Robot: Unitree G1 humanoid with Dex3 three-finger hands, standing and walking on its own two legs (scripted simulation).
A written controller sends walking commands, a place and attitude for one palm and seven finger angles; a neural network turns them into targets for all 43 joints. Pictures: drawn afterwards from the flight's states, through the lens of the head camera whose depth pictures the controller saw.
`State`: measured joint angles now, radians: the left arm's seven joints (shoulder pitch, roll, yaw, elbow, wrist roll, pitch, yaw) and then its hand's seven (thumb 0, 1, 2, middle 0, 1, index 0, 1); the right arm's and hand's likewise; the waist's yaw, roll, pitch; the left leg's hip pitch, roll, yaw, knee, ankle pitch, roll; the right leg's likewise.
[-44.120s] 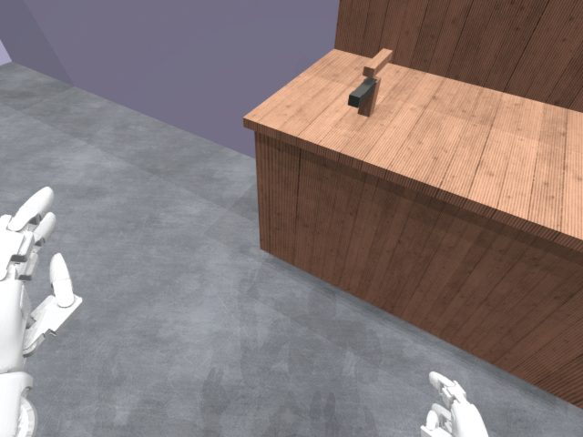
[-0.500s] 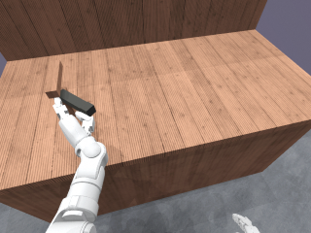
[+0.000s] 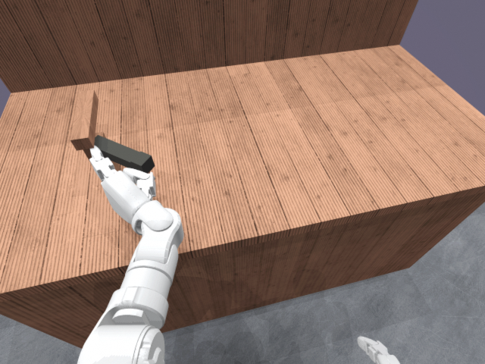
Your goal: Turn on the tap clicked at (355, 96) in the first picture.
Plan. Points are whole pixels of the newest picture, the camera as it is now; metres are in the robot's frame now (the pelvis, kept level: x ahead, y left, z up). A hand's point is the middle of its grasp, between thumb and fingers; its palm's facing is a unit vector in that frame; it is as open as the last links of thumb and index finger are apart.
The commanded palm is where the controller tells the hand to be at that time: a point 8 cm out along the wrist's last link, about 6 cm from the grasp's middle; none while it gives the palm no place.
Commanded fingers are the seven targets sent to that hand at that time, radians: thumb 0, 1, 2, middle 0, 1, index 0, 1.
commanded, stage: push the lever round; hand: left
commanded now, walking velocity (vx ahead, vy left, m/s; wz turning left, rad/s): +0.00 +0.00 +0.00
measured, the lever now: (142, 163) +0.44 +0.20 +0.08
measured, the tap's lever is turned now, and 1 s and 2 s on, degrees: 49 82 83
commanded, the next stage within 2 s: lift the hand up off the lever in 0.80 s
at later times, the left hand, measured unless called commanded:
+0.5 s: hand (163, 166) +0.44 +0.16 +0.07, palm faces +0.80 -0.59 -0.11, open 7.8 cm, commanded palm +0.39 +0.17 +0.07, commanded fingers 0.00 0.90 0.90 -0.15 -0.15 -0.15 -0.15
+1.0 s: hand (168, 153) +0.47 +0.16 +0.08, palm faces +0.80 -0.60 -0.11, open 7.9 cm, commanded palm +0.41 +0.17 +0.08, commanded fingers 0.00 0.90 0.90 -0.15 -0.15 -0.15 -0.15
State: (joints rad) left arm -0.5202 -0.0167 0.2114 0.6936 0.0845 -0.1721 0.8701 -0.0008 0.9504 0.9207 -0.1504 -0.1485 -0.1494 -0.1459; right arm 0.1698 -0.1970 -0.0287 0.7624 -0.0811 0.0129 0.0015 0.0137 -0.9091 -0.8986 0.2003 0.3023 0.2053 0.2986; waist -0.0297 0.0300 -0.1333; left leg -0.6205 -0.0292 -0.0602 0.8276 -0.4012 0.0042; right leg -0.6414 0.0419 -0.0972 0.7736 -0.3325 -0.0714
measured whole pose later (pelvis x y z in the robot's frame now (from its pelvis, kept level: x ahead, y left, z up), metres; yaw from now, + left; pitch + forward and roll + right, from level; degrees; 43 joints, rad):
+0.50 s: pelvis -0.01 -0.01 +0.00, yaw +0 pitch +14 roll -1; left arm -0.71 0.00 0.31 0.89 0.14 -0.17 0.97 0.02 0.97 0.94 -0.15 -0.15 -0.08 -0.12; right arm 0.20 -0.19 -0.03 0.79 -0.11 0.00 0.02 0.01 -0.91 -0.90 0.20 0.30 0.21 0.30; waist -0.06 0.03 -0.16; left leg -0.70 -0.02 -0.06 0.85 -0.40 -0.01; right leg -0.72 0.05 -0.10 0.80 -0.33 -0.08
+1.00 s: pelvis +0.00 -0.01 -0.01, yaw -1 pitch +16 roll -1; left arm -0.81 0.05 0.38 1.00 0.16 -0.21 0.98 0.02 0.94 0.94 -0.15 -0.15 -0.08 -0.11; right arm 0.24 -0.20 -0.03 0.79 -0.11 -0.01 0.04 0.01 -0.91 -0.90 0.20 0.30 0.20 0.30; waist -0.10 0.02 -0.17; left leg -0.73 -0.02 -0.05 0.84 -0.40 0.00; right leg -0.75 0.05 -0.09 0.79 -0.32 -0.08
